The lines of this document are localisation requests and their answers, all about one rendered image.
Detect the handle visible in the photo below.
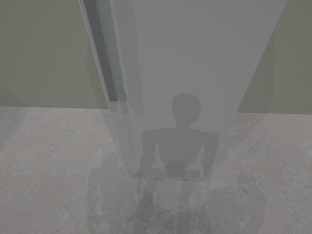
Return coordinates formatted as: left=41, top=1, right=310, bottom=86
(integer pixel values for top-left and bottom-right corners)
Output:
left=83, top=0, right=119, bottom=101

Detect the fridge door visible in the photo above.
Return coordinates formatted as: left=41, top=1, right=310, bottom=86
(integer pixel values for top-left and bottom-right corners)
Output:
left=79, top=0, right=288, bottom=178

